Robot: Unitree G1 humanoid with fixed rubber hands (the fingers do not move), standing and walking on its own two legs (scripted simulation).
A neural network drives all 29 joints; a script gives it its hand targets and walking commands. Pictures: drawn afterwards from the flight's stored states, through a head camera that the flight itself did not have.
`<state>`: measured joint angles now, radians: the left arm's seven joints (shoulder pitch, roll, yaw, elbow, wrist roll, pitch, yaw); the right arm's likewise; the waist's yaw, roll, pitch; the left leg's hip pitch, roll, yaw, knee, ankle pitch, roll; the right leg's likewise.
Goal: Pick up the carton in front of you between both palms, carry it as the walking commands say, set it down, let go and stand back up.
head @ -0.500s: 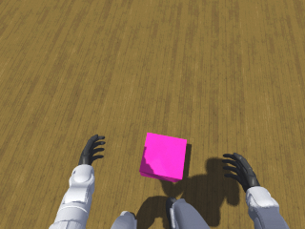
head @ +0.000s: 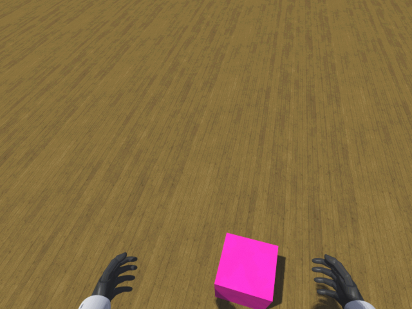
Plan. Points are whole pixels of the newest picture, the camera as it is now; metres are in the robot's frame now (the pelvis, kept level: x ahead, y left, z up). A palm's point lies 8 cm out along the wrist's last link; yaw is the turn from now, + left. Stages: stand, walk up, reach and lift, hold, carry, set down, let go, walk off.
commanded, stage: let go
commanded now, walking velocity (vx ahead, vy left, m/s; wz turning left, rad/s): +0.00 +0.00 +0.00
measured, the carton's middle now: (245, 272) +0.35 -0.09 -0.65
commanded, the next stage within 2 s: stand in 0.30 s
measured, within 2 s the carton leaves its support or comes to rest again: neither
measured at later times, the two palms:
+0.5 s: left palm out of the picture +0.11 +0.26 -0.08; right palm out of the picture +0.13 -0.30 -0.10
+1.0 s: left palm out of the picture +0.10 +0.26 -0.09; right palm out of the picture +0.11 -0.32 -0.11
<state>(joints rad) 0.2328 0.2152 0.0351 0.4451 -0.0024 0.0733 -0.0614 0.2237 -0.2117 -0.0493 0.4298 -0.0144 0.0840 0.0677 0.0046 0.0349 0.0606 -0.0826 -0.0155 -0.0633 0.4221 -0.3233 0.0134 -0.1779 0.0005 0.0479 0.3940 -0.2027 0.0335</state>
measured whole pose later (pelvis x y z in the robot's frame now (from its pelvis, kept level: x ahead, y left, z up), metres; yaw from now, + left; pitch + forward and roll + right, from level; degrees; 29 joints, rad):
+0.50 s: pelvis -0.01 -0.02 -0.01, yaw +0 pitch +0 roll +0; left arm 0.21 0.30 0.06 0.69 0.05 0.02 0.01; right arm 0.22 -0.33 -0.05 0.62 -0.05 0.04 -0.01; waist 0.00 0.05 0.01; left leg -0.16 0.00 -0.07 0.51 -0.36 -0.02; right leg -0.27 0.02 0.03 0.53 -0.26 0.00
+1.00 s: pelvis +0.00 -0.03 +0.00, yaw +1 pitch -1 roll +0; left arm 0.14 0.33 0.03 0.90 0.03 0.01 0.02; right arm 0.20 -0.37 -0.01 0.82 -0.03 0.00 -0.03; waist 0.01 0.04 0.02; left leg -0.08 0.01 -0.08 0.43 -0.33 -0.03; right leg -0.21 0.02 0.02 0.48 -0.25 -0.01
